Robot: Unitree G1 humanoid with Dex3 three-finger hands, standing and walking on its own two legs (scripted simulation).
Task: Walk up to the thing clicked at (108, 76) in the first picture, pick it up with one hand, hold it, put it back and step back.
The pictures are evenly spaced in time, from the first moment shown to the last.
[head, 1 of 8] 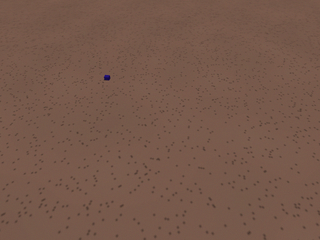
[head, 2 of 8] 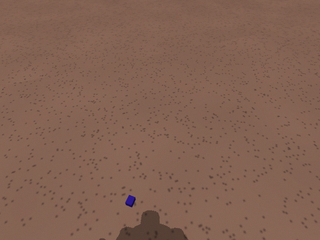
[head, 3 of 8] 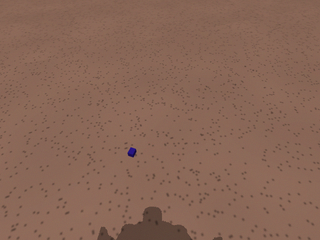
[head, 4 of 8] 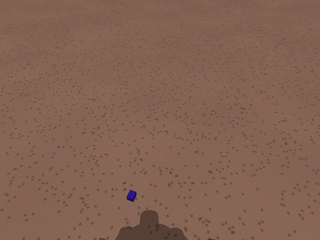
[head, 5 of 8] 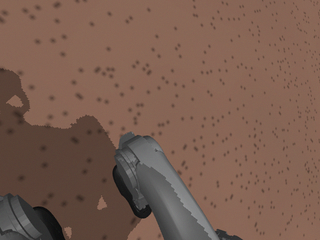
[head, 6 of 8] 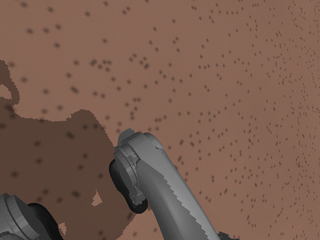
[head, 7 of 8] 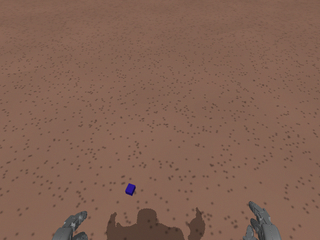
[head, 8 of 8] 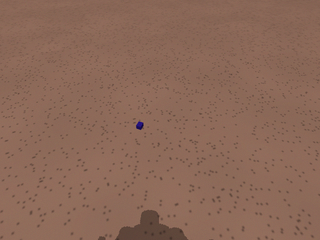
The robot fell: no
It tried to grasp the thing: no
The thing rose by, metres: 0.00
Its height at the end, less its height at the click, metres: +0.00
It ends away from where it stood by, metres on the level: 0.00
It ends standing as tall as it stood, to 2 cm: yes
